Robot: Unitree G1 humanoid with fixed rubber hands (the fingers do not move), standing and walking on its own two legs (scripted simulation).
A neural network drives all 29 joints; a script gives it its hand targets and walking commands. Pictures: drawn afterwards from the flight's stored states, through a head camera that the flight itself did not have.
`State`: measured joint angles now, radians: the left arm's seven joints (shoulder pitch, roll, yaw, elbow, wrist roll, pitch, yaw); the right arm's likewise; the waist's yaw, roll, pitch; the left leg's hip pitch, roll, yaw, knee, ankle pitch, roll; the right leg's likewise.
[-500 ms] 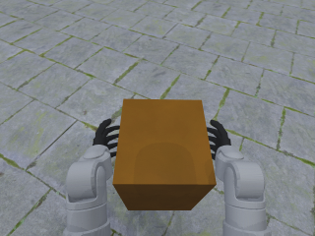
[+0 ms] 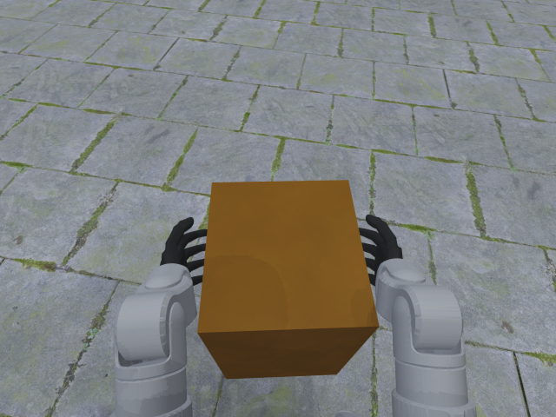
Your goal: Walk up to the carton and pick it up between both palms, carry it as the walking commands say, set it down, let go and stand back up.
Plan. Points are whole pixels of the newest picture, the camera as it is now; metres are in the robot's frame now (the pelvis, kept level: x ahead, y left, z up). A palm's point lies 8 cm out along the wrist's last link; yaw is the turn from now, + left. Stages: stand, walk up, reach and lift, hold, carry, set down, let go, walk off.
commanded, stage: carry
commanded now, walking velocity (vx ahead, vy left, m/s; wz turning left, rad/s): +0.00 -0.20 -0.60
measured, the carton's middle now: (281, 289) +0.30 +0.02 +0.01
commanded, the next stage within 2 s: none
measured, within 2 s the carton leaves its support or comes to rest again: neither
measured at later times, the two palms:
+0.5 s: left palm (361, 290) +0.27 -0.08 +0.07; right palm out of the picture +0.22 -0.34 +0.08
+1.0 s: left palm out of the picture +0.19 -0.33 +0.07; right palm out of the picture +0.05 -0.56 +0.06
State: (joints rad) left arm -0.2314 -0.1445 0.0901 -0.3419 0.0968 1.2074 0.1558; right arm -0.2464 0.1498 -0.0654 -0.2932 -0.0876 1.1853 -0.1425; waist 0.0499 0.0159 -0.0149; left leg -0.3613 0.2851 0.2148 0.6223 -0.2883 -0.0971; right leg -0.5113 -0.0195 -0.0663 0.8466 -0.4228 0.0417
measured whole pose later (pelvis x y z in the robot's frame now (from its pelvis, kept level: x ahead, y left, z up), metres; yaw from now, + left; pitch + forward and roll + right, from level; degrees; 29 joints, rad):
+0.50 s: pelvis -0.03 -0.16 +0.00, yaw -15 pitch +5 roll -1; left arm -0.22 -0.14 0.09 -0.29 0.12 1.20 0.14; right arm -0.24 0.15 -0.07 -0.23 -0.07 1.17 -0.15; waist 0.02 -0.05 -0.05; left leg -0.38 0.10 0.14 0.62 -0.30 0.02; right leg -0.55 0.17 -0.06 0.85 -0.34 0.00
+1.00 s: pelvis -0.13 -0.30 -0.01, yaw -26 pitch +3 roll +0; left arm -0.26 -0.15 0.08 -0.23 0.13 1.18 0.13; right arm -0.25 0.15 -0.12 -0.25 -0.06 1.19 -0.17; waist -0.06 0.02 -0.01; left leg -0.51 0.06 0.11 0.90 -0.50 -0.04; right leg -0.47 0.01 -0.07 0.62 -0.21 -0.05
